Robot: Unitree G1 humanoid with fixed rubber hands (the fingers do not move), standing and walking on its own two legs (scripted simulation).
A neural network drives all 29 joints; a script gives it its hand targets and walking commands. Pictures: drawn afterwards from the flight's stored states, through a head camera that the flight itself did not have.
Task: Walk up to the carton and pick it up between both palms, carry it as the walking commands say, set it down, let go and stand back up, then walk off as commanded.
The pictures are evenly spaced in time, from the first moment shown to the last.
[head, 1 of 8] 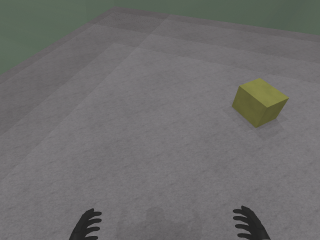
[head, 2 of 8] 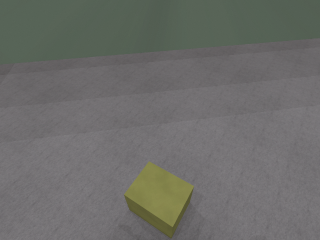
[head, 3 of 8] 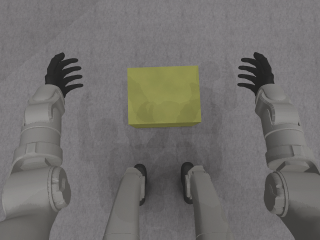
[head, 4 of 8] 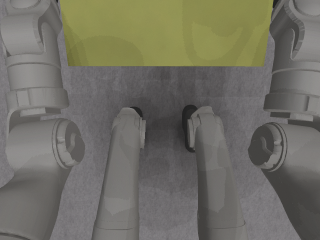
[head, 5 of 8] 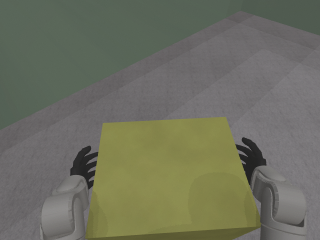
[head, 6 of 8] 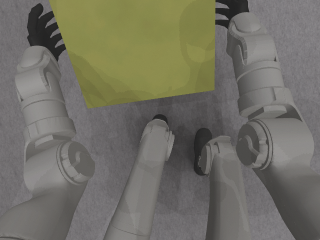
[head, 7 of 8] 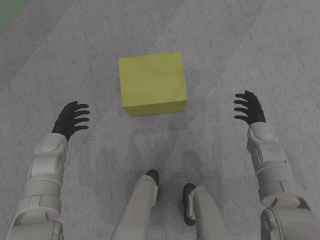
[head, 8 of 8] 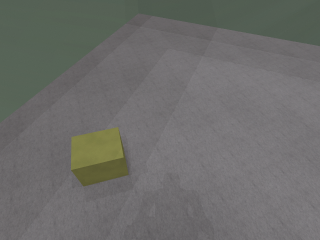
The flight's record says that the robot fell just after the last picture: no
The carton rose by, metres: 0.68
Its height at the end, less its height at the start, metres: +0.00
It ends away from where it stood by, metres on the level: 1.54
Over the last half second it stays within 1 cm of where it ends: yes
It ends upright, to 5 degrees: yes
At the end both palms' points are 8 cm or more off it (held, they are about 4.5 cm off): yes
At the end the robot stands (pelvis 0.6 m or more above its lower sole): yes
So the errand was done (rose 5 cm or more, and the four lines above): yes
